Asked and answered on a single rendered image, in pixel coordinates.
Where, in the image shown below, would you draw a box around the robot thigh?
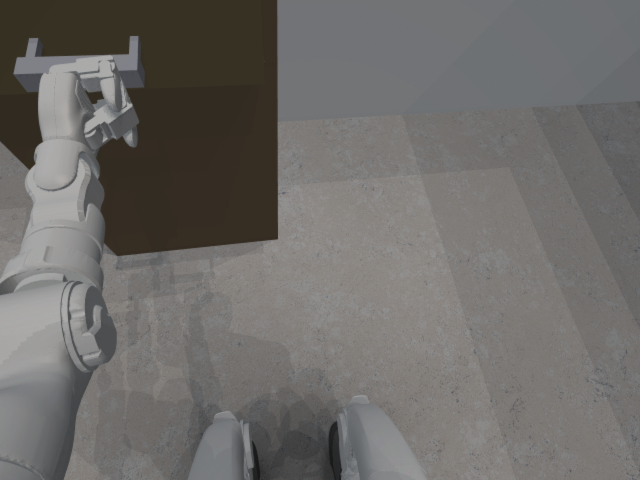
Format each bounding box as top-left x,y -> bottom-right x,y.
188,419 -> 254,480
337,404 -> 429,480

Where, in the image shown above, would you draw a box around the drawer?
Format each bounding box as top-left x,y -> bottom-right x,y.
0,0 -> 265,95

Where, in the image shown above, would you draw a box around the cabinet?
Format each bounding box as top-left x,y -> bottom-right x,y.
0,0 -> 278,256

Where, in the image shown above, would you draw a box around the robot left forearm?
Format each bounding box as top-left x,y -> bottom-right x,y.
0,139 -> 105,295

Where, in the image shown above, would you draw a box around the left robot thigh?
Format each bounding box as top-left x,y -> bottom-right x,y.
188,419 -> 254,480

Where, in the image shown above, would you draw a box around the handle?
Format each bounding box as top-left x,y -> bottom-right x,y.
13,36 -> 145,92

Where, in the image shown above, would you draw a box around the robot left upper arm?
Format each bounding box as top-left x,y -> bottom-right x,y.
0,281 -> 117,480

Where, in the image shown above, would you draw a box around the robot left hand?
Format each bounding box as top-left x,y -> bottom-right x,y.
38,55 -> 139,157

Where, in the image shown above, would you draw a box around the right robot thigh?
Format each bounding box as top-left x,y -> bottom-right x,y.
337,404 -> 429,480

